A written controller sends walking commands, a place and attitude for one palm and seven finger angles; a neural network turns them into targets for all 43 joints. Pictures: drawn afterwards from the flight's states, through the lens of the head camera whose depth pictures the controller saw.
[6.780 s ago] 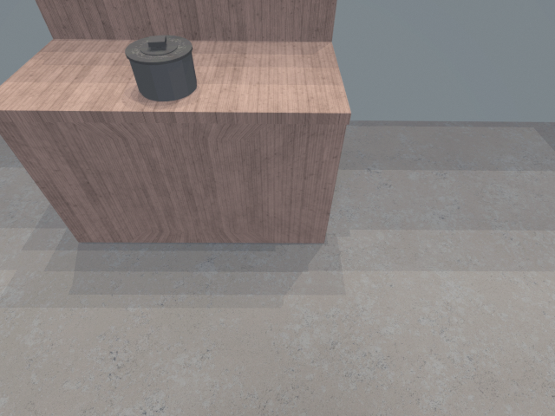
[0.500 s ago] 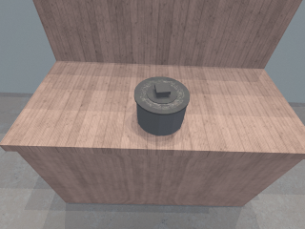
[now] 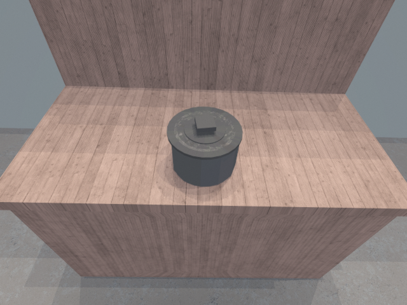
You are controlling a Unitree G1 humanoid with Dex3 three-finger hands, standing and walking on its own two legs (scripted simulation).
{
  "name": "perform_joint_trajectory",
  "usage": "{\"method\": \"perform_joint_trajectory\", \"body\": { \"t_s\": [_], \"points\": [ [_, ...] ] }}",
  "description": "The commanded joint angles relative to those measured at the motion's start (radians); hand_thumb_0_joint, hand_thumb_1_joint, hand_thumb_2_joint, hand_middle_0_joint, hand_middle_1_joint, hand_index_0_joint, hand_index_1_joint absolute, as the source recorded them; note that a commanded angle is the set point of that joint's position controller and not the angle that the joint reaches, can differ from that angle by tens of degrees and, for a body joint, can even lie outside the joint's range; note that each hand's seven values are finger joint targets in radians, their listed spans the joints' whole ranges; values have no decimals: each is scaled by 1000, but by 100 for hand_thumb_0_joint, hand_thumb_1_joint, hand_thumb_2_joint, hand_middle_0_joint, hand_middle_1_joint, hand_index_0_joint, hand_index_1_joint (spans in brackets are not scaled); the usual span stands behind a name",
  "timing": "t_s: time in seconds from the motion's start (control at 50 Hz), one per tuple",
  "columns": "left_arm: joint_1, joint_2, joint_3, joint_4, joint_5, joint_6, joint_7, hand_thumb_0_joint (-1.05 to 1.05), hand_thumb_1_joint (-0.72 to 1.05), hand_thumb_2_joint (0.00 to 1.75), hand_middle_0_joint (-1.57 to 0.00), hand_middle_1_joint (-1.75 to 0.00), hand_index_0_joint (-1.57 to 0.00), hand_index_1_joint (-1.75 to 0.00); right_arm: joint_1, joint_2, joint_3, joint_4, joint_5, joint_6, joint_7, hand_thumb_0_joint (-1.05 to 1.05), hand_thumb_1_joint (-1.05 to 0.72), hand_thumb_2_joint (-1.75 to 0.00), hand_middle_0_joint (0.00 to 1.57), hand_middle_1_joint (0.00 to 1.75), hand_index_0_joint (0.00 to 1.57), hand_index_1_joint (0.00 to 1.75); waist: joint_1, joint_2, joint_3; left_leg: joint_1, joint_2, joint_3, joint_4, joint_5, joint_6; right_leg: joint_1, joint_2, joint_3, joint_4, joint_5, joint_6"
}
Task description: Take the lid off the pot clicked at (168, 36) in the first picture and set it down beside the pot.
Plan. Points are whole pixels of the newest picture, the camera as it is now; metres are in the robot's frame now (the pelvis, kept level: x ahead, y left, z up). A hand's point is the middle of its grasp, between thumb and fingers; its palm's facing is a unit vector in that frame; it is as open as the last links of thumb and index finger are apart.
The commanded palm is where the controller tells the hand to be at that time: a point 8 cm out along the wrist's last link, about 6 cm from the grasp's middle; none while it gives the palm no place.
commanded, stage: come to a stop and stand still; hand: left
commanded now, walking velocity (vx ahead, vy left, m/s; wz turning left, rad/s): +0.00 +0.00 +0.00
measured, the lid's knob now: (205, 123) +0.52 +0.04 +0.07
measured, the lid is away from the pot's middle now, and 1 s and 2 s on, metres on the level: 0.00 0.00 0.00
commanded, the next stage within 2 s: look again from close up in 0.50 s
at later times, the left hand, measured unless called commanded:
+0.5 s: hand out of the picture -0.03 +0.16 -0.18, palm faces +0.04 -0.99 -0.15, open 7.4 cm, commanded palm none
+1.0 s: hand out of the picture -0.03 +0.17 -0.18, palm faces +0.04 -0.99 -0.15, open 7.4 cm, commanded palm none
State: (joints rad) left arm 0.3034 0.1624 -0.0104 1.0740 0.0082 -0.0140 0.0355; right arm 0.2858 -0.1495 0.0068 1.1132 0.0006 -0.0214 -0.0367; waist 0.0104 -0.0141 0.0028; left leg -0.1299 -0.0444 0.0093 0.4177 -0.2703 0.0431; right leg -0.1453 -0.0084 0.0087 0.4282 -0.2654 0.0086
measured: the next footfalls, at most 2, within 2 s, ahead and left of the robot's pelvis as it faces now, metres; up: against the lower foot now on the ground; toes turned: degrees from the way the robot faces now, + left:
none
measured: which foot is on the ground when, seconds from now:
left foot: down 0.00-1.00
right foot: down 0.00-1.00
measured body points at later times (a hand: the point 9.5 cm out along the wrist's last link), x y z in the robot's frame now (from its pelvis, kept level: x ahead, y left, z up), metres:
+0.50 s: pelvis -0.01 +0.00 +0.00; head -0.01 +0.01 +0.45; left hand -0.03 +0.21 -0.17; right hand -0.01 -0.22 -0.15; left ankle -0.03 +0.09 -0.74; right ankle -0.02 -0.13 -0.74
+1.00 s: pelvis -0.01 +0.01 +0.00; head +0.00 +0.02 +0.45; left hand -0.03 +0.22 -0.17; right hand -0.02 -0.21 -0.16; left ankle -0.03 +0.09 -0.74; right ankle -0.02 -0.13 -0.74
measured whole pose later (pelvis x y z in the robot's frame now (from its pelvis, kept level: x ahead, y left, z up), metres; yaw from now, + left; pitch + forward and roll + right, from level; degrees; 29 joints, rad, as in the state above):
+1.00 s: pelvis -0.01 +0.01 +0.00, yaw +0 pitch -1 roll +0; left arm 0.34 0.14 -0.02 1.10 0.01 -0.02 0.04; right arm 0.31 -0.11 0.01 1.15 0.00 -0.03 -0.04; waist 0.02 -0.03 0.01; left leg -0.14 -0.05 0.02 0.42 -0.27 0.05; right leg -0.15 -0.01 0.01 0.42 -0.25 0.02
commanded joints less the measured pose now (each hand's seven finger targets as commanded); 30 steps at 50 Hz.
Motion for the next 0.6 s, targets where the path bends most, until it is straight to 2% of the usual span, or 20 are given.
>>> {"method": "perform_joint_trajectory", "body": {
  "t_s": [0.0,0.06,0.12,0.18,0.2,0.32,0.4,0.46,0.5,0.52,0.58],
  "points": [
    [73,95,16,-26,-3,-8,5,0,90,90,-20,-30,-20,-30,44,-92,-17,-36,-2,-19,-2,0,-90,-90,20,30,20,30,1,-10,53,-31,132,-107,-63,238,3,-19,-99,68,-68,231,-51],
    [76,91,16,-23,-3,-10,6,0,90,90,-20,-30,-20,-30,51,-93,-16,-29,-3,-22,-3,0,-90,-90,20,30,20,30,-1,3,38,-18,131,-103,-60,255,0,-14,-102,72,-63,246,-51],
    [80,90,13,-21,-3,-9,5,0,90,90,-20,-30,-20,-30,44,-90,-16,-26,-1,-19,-2,0,-90,-90,20,30,20,30,1,2,72,-40,128,-103,-64,214,-1,-28,-102,72,-76,216,-51],
    [84,87,13,-17,-2,-10,5,0,90,90,-20,-30,-20,-30,53,-81,-15,-20,-1,-20,-1,0,-90,-90,20,30,20,30,0,22,70,-38,126,-103,-69,205,-1,-30,-99,74,-79,196,-51],
    [86,89,13,-17,-3,-9,4,0,90,90,-20,-30,-20,-30,47,-79,-16,-20,0,-18,-1,0,-90,-90,20,30,20,30,3,-1,81,-46,127,-105,-70,191,1,-32,-94,71,-85,185,-50],
    [98,80,10,-12,-2,-9,3,0,90,90,-20,-30,-20,-30,49,-79,-17,-18,0,-17,0,0,-90,-90,20,30,20,30,1,8,81,-49,124,-103,-71,154,1,-46,-94,74,-92,143,-49],
    [102,79,10,-7,-3,-11,3,0,90,90,-20,-30,-20,-30,57,-74,-16,-13,0,-22,-2,0,-90,-90,20,30,20,30,1,18,56,-35,129,-105,-69,194,5,-30,-91,68,-82,178,-50],
    [106,71,9,-1,-1,-9,4,0,90,90,-20,-30,-20,-30,61,-73,-16,-10,0,-21,-2,0,-90,-90,20,30,20,30,-1,33,72,-39,130,-106,-77,168,3,-49,-91,68,-81,151,-49],
    [106,72,8,0,-1,-8,3,0,90,90,-20,-30,-20,-30,62,-70,-15,-10,1,-20,-2,0,-90,-90,20,30,20,30,2,7,88,-55,133,-109,-80,163,6,-47,-85,61,-83,147,-47],
    [112,65,7,1,0,-7,4,0,90,90,-20,-30,-20,-30,56,-74,-16,-11,1,-20,-2,0,-90,-90,20,30,20,30,3,16,98,-58,129,-109,-81,147,5,-57,-88,66,-85,136,-46],
    [118,65,7,5,0,-8,4,0,90,90,-20,-30,-20,-30,64,-70,-16,-9,1,-21,-1,0,-90,-90,20,30,20,30,2,15,90,-51,128,-111,-84,144,6,-56,-88,65,-83,134,-45]
  ]
}}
